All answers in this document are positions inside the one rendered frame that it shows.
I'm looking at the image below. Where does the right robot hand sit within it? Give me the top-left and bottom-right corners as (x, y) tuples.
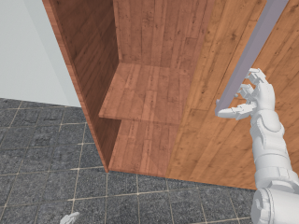
(217, 68), (276, 120)

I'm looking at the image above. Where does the handle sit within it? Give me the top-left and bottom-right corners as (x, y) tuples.
(214, 0), (289, 117)

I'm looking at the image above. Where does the left robot hand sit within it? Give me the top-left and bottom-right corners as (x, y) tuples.
(60, 212), (80, 224)

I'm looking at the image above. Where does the robot right upper arm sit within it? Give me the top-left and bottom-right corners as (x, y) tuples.
(250, 188), (299, 224)

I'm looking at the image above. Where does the robot right forearm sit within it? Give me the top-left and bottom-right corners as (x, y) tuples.
(249, 109), (299, 195)

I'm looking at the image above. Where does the wardrobe door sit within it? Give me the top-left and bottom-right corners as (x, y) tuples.
(165, 0), (299, 190)

